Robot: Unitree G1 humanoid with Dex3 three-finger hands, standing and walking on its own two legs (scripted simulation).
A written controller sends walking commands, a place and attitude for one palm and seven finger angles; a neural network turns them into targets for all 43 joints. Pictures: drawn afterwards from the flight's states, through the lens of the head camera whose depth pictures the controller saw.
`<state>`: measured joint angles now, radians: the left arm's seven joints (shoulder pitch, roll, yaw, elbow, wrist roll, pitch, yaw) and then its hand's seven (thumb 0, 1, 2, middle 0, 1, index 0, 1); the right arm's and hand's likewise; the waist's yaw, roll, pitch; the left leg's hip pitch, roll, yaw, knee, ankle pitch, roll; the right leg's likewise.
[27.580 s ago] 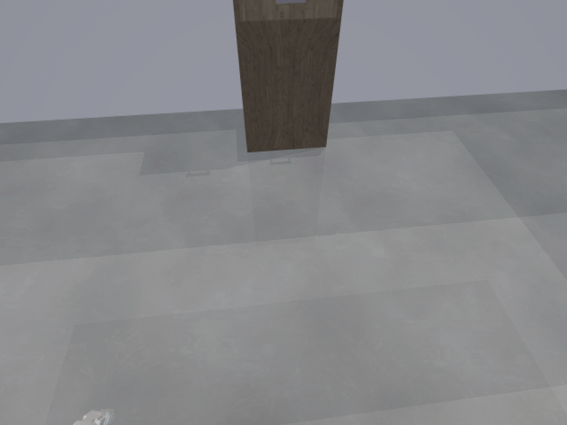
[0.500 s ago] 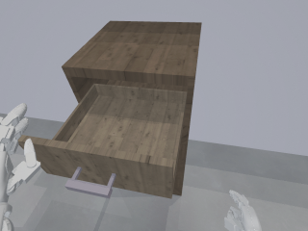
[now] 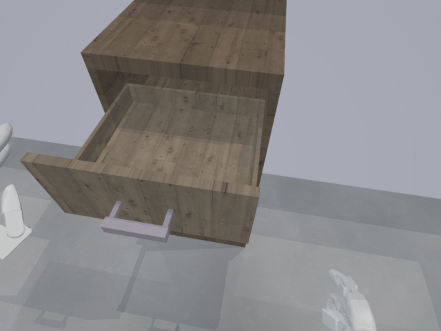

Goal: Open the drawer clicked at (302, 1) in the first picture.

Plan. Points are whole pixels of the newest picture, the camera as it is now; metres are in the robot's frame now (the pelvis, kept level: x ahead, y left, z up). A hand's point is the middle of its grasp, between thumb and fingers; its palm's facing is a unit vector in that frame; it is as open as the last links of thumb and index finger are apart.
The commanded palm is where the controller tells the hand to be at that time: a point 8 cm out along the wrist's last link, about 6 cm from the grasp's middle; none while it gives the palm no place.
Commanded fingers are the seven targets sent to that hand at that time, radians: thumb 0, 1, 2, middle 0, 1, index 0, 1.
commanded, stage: step back with the hand held close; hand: left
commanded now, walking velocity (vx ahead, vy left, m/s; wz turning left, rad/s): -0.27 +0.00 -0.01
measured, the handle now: (139, 219) +0.30 +0.17 +0.03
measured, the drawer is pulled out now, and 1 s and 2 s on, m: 0.29 0.29 0.29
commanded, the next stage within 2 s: stop stepping back and stand still in 0.70 s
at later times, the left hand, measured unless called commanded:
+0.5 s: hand (10, 277) +0.15 +0.22 +0.20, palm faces +0.31 -0.81 -0.49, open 7.4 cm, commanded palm +0.07 +0.27 +0.21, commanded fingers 0.00 0.90 0.90 -0.20 -0.30 -0.20 -0.30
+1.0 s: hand out of the picture +0.00 +0.18 +0.20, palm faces +0.29 -0.81 -0.51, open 7.4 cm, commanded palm -0.06 +0.24 +0.21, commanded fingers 0.00 0.90 0.90 -0.20 -0.30 -0.20 -0.30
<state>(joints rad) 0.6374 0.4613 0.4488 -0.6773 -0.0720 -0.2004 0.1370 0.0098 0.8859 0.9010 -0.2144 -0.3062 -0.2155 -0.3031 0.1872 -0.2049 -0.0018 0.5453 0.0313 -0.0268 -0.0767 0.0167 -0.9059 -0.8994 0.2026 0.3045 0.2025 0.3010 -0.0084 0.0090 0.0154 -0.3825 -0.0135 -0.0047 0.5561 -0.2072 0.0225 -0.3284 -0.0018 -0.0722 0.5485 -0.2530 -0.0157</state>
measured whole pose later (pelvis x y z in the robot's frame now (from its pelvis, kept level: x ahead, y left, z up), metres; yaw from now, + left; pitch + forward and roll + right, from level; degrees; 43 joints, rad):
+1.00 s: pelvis -0.19 -0.03 +0.00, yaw -1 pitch -1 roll -1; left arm 0.64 0.47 0.44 -0.75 -0.07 -0.23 0.13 0.01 0.88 0.90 -0.21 -0.31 -0.22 -0.30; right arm 0.17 -0.18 0.01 0.57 0.02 -0.08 -0.04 0.01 -0.90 -0.90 0.21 0.30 0.21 0.30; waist -0.02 -0.01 0.06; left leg -0.49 0.03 -0.02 0.80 -0.35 -0.02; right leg -0.31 0.01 -0.08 0.59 -0.27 -0.04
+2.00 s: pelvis -0.24 -0.04 +0.00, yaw +4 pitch -2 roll +0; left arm 0.26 0.15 0.05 0.85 0.01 0.06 0.04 -0.02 0.99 0.90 -0.20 -0.30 -0.20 -0.30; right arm 0.26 -0.16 0.01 0.92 -0.03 0.02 -0.02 0.01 -0.91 -0.90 0.20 0.30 0.20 0.30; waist -0.02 -0.03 0.08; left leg -0.27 0.00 0.00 0.57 -0.27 0.01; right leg -0.30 0.02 -0.08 0.53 -0.20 -0.05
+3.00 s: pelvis -0.21 -0.04 +0.01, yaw +2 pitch -2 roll +0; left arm 0.28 0.11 0.02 1.14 0.01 0.00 0.03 0.00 0.91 0.90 -0.20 -0.30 -0.20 -0.30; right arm 0.34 -0.11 -0.01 1.13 -0.01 0.01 -0.05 0.01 -0.91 -0.90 0.20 0.30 0.20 0.30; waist -0.01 0.02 0.07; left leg -0.14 0.01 0.02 0.42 -0.24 0.00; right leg -0.20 0.04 -0.05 0.40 -0.17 -0.06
